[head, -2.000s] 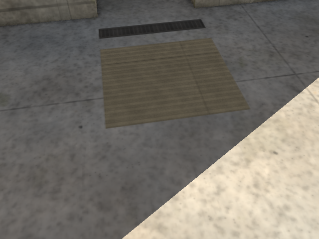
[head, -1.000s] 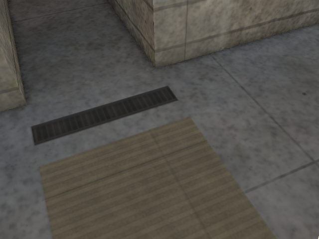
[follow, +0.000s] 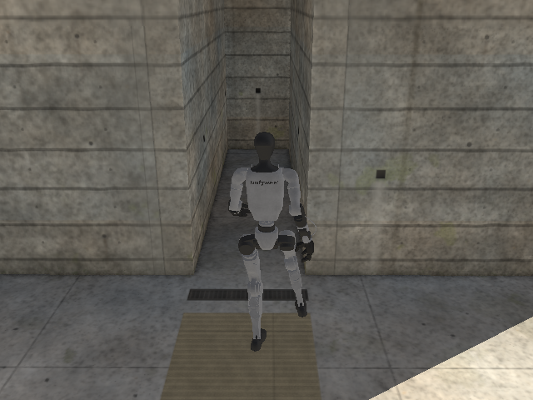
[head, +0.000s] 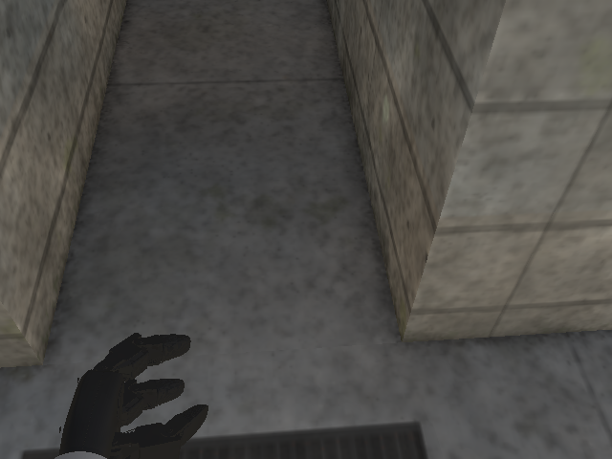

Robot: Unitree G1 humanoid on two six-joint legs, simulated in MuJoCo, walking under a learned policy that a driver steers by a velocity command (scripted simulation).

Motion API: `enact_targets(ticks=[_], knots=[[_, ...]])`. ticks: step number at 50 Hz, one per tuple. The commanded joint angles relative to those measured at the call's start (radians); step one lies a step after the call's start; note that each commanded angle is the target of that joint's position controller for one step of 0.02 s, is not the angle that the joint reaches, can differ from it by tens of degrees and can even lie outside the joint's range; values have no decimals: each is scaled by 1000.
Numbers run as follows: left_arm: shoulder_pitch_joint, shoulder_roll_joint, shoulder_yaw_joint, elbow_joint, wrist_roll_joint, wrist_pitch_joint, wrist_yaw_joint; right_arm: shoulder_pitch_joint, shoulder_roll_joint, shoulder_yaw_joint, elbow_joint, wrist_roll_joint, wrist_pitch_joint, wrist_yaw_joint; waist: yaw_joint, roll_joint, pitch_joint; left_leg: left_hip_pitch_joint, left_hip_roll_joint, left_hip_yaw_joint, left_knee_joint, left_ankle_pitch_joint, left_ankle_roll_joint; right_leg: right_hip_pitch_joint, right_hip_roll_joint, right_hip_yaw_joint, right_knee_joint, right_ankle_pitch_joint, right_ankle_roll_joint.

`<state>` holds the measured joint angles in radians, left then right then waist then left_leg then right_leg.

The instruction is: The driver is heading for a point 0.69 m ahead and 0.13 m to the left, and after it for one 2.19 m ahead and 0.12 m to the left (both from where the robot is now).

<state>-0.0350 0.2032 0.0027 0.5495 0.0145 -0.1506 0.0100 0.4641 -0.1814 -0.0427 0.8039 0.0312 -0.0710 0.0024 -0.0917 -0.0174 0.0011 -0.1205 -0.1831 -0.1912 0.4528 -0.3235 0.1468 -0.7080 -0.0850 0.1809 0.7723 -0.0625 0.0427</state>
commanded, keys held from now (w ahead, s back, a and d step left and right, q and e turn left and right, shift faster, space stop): w+q+shift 0.56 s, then w+e+shift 0.44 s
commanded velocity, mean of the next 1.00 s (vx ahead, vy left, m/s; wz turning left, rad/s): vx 1.00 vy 0.00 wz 0.50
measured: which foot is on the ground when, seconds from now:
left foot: down 0.00-0.12, up 0.14-0.56, down 0.58-1.00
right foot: up 0.00-0.10, down 0.12-0.54, up 0.56-0.98, down 1.00-1.00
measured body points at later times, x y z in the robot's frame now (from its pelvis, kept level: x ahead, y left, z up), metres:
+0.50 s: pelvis +0.42 +0.00 -0.02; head +0.43 +0.04 +0.43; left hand +0.24 +0.24 -0.16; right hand +0.77 -0.06 -0.05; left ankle +0.54 +0.19 -0.68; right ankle +0.31 -0.20 -0.73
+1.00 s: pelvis +0.76 +0.20 -0.01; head +0.77 +0.20 +0.44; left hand +0.76 +0.50 -0.08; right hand +1.03 +0.04 -0.11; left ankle +0.59 +0.17 -0.69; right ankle +0.88 +0.19 -0.73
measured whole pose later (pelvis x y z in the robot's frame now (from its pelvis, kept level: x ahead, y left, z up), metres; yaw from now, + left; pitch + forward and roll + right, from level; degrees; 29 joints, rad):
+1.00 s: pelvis +0.76 +0.20 -0.01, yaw +34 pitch +0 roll +2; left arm 0.20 0.27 0.01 0.58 0.01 -0.08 -0.05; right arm 0.23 -0.31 -0.03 0.78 -0.04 -0.11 -0.07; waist 0.02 -0.03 -0.01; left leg -0.08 -0.01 0.20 0.76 -0.30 0.05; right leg -0.46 0.00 -0.06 0.65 -0.08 -0.07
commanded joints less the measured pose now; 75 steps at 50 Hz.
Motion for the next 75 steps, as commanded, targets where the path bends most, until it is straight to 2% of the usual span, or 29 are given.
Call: enact_targets(ticks=[1, 4, 6, 7, 8, 9, 11, 16, 22, 27, 28, 29, 30, 32, 34, 42, 48, 50, 51, 52, 53, 56, 59, 63, 66, 68, 70, 72, 75], knots=[[-105, 98, 42, -91, -30, -4, 1, -65, -212, -62, -81, 7, -7, -22, 4, 100, 54, -353, 125, -213, -178, 61, 84, 377, 118, -128, -234, 146, 43], [-48, 187, 81, -94, -47, -11, 7, -56, -197, -68, -69, 6, -5, -20, 43, 140, -22, -128, 144, -269, 18, 249, 30, 443, 123, -100, -328, 67, 21], [418, 249, 119, -15, -48, -6, 16, -176, -186, -55, -127, -34, -3, -4, 302, 159, -309, -262, 119, -183, 506, 471, -48, 960, 4, -49, -173, -103, -57], [602, 327, 119, 36, -1, 2, 9, -108, -22, -8, -167, -59, -4, 3, 269, -207, -466, -500, 42, -92, 872, -258, -59, 1254, -222, 343, -254, -379, -137], [541, 352, 124, 52, 19, -2, -16, 28, -57, 15, -207, 32, -9, 4, 164, -549, -480, -776, 101, -22, 1107, -250, -73, 1302, -403, 885, -463, -760, -284], [444, 217, 103, 19, 11, 16, -6, -50, -142, 0, -175, 55, 4, -8, 206, -343, -296, -844, 182, 10, 1156, -136, -80, 1172, -337, 759, -508, -863, -251], [402, 197, 94, 78, 11, 32, 2, -264, -202, -23, -219, -4, 13, -2, 214, -6, -69, -788, 252, 77, 1071, -32, -76, 884, -237, 353, -480, -373, -166], [327, 90, 53, 184, -9, 16, -8, -282, -143, -19, -289, 10, 66, 34, 112, -90, 44, -719, 349, 81, 949, 33, -74, 639, -163, -27, -528, -20, -155], [308, 277, 89, 206, 10, 8, 0, -430, -168, -1, -344, -7, 56, 61, 115, 8, 138, -561, 313, 217, 528, 324, -93, 566, -126, -309, -642, 131, -131], [294, 418, 119, 199, -18, 52, 1, -266, -285, -48, -334, -7, 65, 42, -68, -128, -36, -197, 129, 370, 379, 47, 3, 732, -168, -387, -182, 1250, -95], [181, 409, 119, 150, -19, 60, 7, 61, -362, -91, -236, -10, 59, 35, -224, -96, -152, 161, 149, 301, 216, 178, 76, 568, -131, -377, 180, 1228, -77], [212, 217, 61, 153, 3, 33, 6, 164, -376, -87, -138, -3, 58, 17, -174, 165, -98, 429, 248, 97, 196, 315, 126, 181, 34, -333, 619, -118, -56], [392, 106, 13, 92, -28, -20, -3, -6, -405, -65, -211, -40, 40, -2, 40, 453, -252, 569, 420, -425, 52, 201, 273, -122, 109, -170, 855, -514, -89], [263, 258, 36, 76, -70, -41, -10, 11, -301, -49, -196, -39, 9, -1, -27, 126, -186, 365, 493, -505, -197, -44, 255, -137, 51, -87, 776, -290, -90], [254, 207, 27, 67, -13, 1, 0, -147, -284, -32, -188, -51, -7, 0, 89, -44, -88, 64, 450, -249, -157, 249, 173, -7, -42, -89, 649, -213, -53], [149, 100, 35, -7, -3, 50, 11, -252, -270, -9, -106, -73, -84, -41, 128, 46, -36, -196, 293, 357, -176, 897, -32, 277, 40, -216, 65, 160, 1], [426, 272, 133, 29, -10, 108, -24, -432, -278, -15, -142, -93, -69, -79, 294, 190, -223, 119, 449, 298, 294, 1520, -37, 389, 78, -233, 37, -132, -123], [683, 308, 156, 147, -14, 99, -39, -599, -181, 6, -208, -42, -55, -77, 412, -97, -52, -229, 254, 347, 930, 644, -94, 620, 88, -191, -357, 400, -149], [587, 337, 129, 167, -3, 94, -33, -525, -51, 55, -256, -110, -74, -58, 220, -510, 174, -734, 30, 339, 1333, -228, -140, 670, 128, -53, -208, 1048, -209], [399, 228, 66, 62, 20, 87, -7, -260, -63, 70, -270, -90, -98, -37, 37, -522, -42, -772, 36, 113, 1467, -237, -126, 705, 33, 292, -273, 989, -311], [296, 247, 73, -49, 30, 98, 5, -173, -175, 49, -255, -78, -104, -5, -4, -271, -218, -713, 74, 59, 1436, -168, -116, 708, -60, 431, -358, 725, -373], [195, 255, 76, -93, -12, 131, 46, -326, -183, 51, -311, -95, -44, -22, -42, 150, -77, -511, 174, 86, 961, -77, -154, 318, 12, 285, -446, 417, -258], [252, 226, 78, -59, -47, 155, 77, -504, -151, 55, -337, -53, 3, -50, 55, 49, -35, -242, 104, 184, 418, 1, -205, 186, 174, 100, -404, 431, -164], [248, 201, 89, -120, -43, 195, 80, -391, -201, 26, -182, -15, 20, -41, 104, -156, -162, -187, 205, 36, 28, 50, -165, 525, 83, 277, -292, 10, -146], [312, 144, 49, -157, -26, 202, 40, -281, -262, -20, -103, -85, 5, -27, 85, 203, -251, 305, 494, -186, -43, 149, 25, 85, 177, 139, 61, -627, -102], [335, 221, 55, -143, -12, 187, 22, -271, -285, -61, -102, -2, -36, -44, 71, 329, -127, 231, 683, -506, -134, -398, 80, -161, 33, 14, 372, -430, -78], [319, 221, 64, -141, 35, 195, 2, -166, -307, -79, -44, 3, -35, -68, 62, 162, -78, 252, 637, -362, -116, -271, 2, -258, 18, -21, 622, -408, -61], [300, 181, 64, -165, 13, 232, -4, -172, -263, -64, -24, -9, -11, -69, 80, 77, 62, 100, 627, -166, -116, 70, -13, -258, -38, -12, 693, -400, -29], [194, 120, 41, -232, -10, 234, -32, -245, -314, -81, -19, -9, -3, -58, 85, 181, 83, -69, 508, 129, -167, 169, -57, -100, -67, -119, 424, -247, -5]])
